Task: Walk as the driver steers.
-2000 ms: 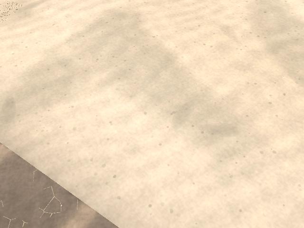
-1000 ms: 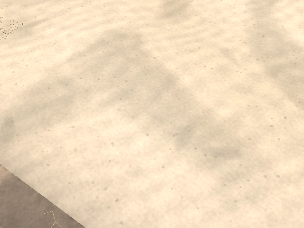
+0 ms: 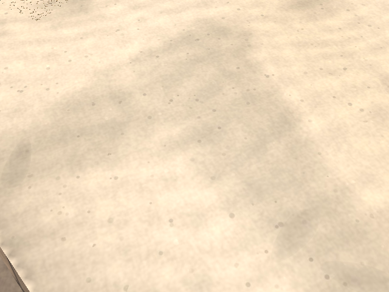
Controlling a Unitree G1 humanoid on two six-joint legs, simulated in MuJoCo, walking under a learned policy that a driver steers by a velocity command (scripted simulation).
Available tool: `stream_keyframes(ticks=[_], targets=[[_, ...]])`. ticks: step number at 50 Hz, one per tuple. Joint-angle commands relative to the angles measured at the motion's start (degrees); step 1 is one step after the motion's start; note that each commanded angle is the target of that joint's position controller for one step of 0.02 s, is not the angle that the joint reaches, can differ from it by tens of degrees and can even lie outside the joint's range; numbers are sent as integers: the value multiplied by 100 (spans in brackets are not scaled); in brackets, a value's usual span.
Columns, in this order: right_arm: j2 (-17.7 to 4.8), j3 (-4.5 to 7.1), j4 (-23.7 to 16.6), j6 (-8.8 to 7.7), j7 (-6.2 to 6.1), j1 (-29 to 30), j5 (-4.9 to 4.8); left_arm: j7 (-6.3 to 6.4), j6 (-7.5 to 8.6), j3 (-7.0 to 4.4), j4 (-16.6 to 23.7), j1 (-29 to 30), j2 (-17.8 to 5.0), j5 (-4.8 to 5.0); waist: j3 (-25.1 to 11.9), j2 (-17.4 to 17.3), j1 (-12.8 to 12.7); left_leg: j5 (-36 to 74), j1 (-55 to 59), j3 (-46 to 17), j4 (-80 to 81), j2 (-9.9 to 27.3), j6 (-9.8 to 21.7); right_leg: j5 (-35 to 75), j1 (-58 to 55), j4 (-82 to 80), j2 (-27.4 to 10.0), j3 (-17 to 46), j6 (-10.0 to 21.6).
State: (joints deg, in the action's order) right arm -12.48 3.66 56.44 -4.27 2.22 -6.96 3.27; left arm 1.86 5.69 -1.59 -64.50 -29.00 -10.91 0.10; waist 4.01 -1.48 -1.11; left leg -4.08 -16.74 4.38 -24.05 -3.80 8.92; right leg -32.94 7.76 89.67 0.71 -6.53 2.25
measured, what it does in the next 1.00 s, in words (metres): walks ahead, turning left: right foot, then left foot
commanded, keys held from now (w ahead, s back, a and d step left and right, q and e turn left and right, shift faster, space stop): w+q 0.62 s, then w+e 0.38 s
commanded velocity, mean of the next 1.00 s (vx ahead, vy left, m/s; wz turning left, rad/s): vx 0.50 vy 0.00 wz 0.35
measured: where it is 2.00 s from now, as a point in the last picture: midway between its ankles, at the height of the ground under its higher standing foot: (165, 148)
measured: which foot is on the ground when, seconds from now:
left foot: down 0.00-0.28, up 0.30-0.74, down 0.76-1.00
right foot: up 0.00-0.26, down 0.28-0.78, up 0.80-1.00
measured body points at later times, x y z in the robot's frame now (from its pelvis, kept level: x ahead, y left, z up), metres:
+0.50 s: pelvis +0.32 -0.05 -0.01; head +0.34 -0.05 +0.44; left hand +0.31 +0.22 -0.13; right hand +0.50 -0.28 -0.13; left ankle +0.27 +0.07 -0.65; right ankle +0.37 -0.16 -0.74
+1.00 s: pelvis +0.54 +0.10 +0.00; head +0.55 +0.13 +0.45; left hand +0.50 +0.36 -0.15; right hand +0.68 -0.12 -0.12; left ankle +0.49 +0.16 -0.74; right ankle +0.60 -0.04 -0.66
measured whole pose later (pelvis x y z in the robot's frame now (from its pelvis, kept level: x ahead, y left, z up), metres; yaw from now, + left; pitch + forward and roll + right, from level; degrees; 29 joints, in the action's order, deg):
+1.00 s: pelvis +0.54 +0.10 +0.00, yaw +20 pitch +1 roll +0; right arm -11.5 2.7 51.3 -5.6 -0.5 -17.5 1.3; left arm -2.1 1.3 -4.6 -53.4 -16.0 -13.5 -1.4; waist 1.3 2.1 -0.1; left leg -12.3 -7.6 9.7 -18.6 -0.3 3.8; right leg -13.8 31.6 61.4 -4.2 -0.7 3.2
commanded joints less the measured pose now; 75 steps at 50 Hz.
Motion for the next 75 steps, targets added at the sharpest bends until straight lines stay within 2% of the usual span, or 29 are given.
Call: stream_keyframes(ticks=[1, 2, 4, 7, 9, 12, 14, 15, 16, 17, 18, 20, 25, 34, 36, 38, 39, 40, 41, 43, 46, 58, 63, 65, 66, 67, 70, 72, 75], targets=[[-858, 162, 409, 16, -169, -2161, -95, -49, 196, -70, 930, 493, -654, -101, -892, 398, 656, 3723, 4168, -2479, -373, 2294, 1331, 573, 4776, -269, -576, 1035, 53], [-1026, 199, 234, 13, -335, -1558, -72, -123, 133, -67, 1037, 536, -393, -197, -880, 76, 177, 1745, 3304, -3259, 77, 2617, 1551, 811, 4670, -757, -679, 1308, -68], [-882, 128, -168, -52, -430, -1154, -157, -202, -113, -150, 1207, 1034, -584, -421, -451, 794, -78, 1974, 831, -3624, 555, 2721, 1616, 921, 3526, -1834, -985, 1391, -559], [-981, 179, -307, -135, -334, -940, -290, -216, -183, -13, 1573, 1616, -280, -220, -375, 403, -251, 2078, -1333, -1962, 688, 1361, 829, 2563, 1325, -3833, -766, 893, -530], [-820, 184, -346, -91, -244, -963, -361, -243, -141, -15, 1627, 1914, -333, -139, -391, -145, -63, 1207, -1392, -1460, 481, 637, 414, 3686, 673, -4581, -383, 595, -422], [-940, 249, -308, -10, -171, -1425, -337, -259, -66, -93, 1765, 2228, -591, -176, -295, -66, 161, 1174, -357, -1833, -138, 729, 216, 3395, 694, -5453, -151, 481, -306], [-953, 263, -360, -46, -184, -1463, -264, -237, 76, -228, 1538, 1156, -843, -265, -727, 204, -431, 1475, -196, -1659, -1814, 356, -22, 2862, -476, -5928, -102, 593, -157], [-509, 153, -620, -102, -198, -1492, -313, -189, 148, -354, 1584, 332, -1386, -377, -1539, 788, -741, -14, -680, -1162, -3709, -17, -201, 2458, -1397, -6046, -1588, 2122, 129], [-206, 133, -847, -63, -225, -2284, -496, -205, 55, -496, 1589, 406, -1935, -364, -2413, 2244, -234, -3080, -1860, -764, -5237, -488, -302, 1895, -2222, -7100, -2980, 4988, 935], [-562, 160, -748, 70, -252, -1895, -318, -205, -60, -441, 1702, 884, -1422, -261, -1771, 1148, -166, -2616, -2487, -896, -5742, 55, -212, -296, -1666, -7341, -2730, 5107, 926], [-535, 165, -864, 109, -187, -1386, -245, -194, -94, -336, 1791, 1346, -952, -222, -826, 648, -198, -2031, -2651, -830, -5520, 280, -215, -595, -833, -7455, -2351, 4072, 730], [-329, 157, -981, 159, -76, -1129, -154, -186, -110, -291, 1673, 1544, -714, -240, -301, 712, 11, -1524, -2261, -850, -4975, 625, -263, 951, 152, -7563, -1857, 2579, 511], [-308, 149, -1226, 360, 11, -758, -115, -238, 120, -326, 1433, 1204, -640, -156, -426, 634, 163, -876, -2346, -800, -4562, 789, -442, 2984, 73, -7846, -1813, 1245, 659], [-231, -11, -1692, 330, 199, 593, -86, -218, 61, -407, 1224, 688, -969, -160, -46, 804, -136, -424, -1285, -72, -1402, 674, -433, 3170, -141, -8097, -1699, -68, 484], [-324, 12, -1658, 272, 143, 512, -33, -225, -48, -426, 1100, 530, -1105, -142, -4, 817, -68, -884, -970, 101, -954, 521, -300, 3910, -444, -7717, -1774, 5, 532], [-458, 103, -1165, 97, 56, -779, 52, -249, -127, -374, 1028, 504, -1056, -98, -691, 415, 531, -575, 757, 254, -261, 201, -146, 5151, -282, -5966, -1399, -272, 397], [-881, 214, -931, 0, -32, -1795, 170, -274, -131, -269, 1185, 491, -777, -87, -1504, -209, 908, -1234, 2240, -845, -133, 1181, 44, 3695, 657, -4380, -1093, -368, 268], [-1666, 365, -906, -17, -131, -2112, 96, -342, -110, -134, 1469, 135, -182, 25, -2062, -1817, 769, -1454, 3604, -3569, 646, 2971, 614, 183, 2720, -2442, -117, -282, 17], [-1570, 360, -943, 11, -209, -1970, -77, -256, -168, -315, 1428, 651, -822, -47, -1858, -833, 863, -882, 3088, -3587, 799, 2872, 502, 350, 3071, -1837, -186, 729, 147], [-859, 144, -936, -44, -211, -1181, -107, -290, -133, -317, 1389, 911, -718, 22, -857, -365, 426, 88, 1947, -1960, 893, 2324, 108, 1262, 2954, -2215, -578, 893, 229], [-401, -3, -892, -141, -254, -894, -177, -353, -352, -336, 1149, 640, -531, -147, -524, -501, 98, 579, 1256, -967, 1234, 1923, -143, 1647, 2470, -2572, -654, 807, 142], [-635, 36, -372, -253, -392, -1635, -228, -611, -460, -173, 1986, 2657, -290, -222, 278, -259, 222, 1684, 1600, 727, 1481, 1930, -113, 3249, 2835, -4947, -497, 61, 265], [-1024, 132, -291, -83, -436, -1613, -184, -510, -458, -293, 1916, 1925, -561, -224, -337, -415, -184, 5009, 2287, 1124, -489, 1971, -251, 2019, 1636, -5269, 268, -430, 832], [-1104, 152, -411, 3, -380, -1491, -207, -386, -375, -506, 1514, 549, -997, -288, -1127, 20, -840, 3429, 1208, 1176, -3073, 1773, -461, 1867, -372, -6040, 259, 189, 1200], [-399, 19, -762, -18, -289, -1750, -290, -308, -382, -692, 1538, 492, -1742, -313, -1590, 1337, -487, -1342, -1143, 1083, -5333, 835, -791, 1918, -2065, -6271, -1498, 2920, 1989], [-717, 72, -1061, -97, -239, -1190, -270, -328, -449, -713, 1626, 490, -1894, -97, -2007, 987, -556, -2568, -2166, -295, -6224, 169, -880, 1935, -2372, -7264, -2009, 5057, 2366], [-637, 13, -1101, -205, -238, -820, -238, -224, -427, -518, 1628, 1256, -1181, -60, -421, -56, -15, -1411, -2206, -659, -5027, 978, -793, 3217, -542, -7493, -1458, 3037, 1661], [-601, 5, -1062, 18, -231, -1040, -54, -210, -326, -428, 1678, 1443, -969, -9, -468, 43, 262, -1392, -1551, -695, -4500, 1073, -928, 3882, 89, -7594, -1076, 2436, 1501], [-492, -25, -1185, 208, -180, -833, -41, -238, -197, -462, 1650, 1186, -1188, -2, -453, 142, 280, -1168, -1561, -533, -3849, 1042, -1106, 4144, 324, -7712, -816, 2145, 1470]])
Velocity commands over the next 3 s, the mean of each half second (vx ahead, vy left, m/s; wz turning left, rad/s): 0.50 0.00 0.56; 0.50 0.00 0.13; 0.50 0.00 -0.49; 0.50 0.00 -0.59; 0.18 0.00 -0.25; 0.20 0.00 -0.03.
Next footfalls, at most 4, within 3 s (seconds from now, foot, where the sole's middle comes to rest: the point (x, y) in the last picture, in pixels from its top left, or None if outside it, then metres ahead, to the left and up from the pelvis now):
0.28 right None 0.41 -0.15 -0.78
0.76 left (154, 269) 0.53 0.18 -0.78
1.30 right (184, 185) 0.86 0.09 -0.78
1.84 left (148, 127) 1.17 0.27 -0.78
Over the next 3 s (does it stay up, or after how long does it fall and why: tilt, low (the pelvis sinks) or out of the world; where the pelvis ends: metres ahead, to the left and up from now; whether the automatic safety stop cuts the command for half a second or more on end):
stays up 1.26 0.10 0.00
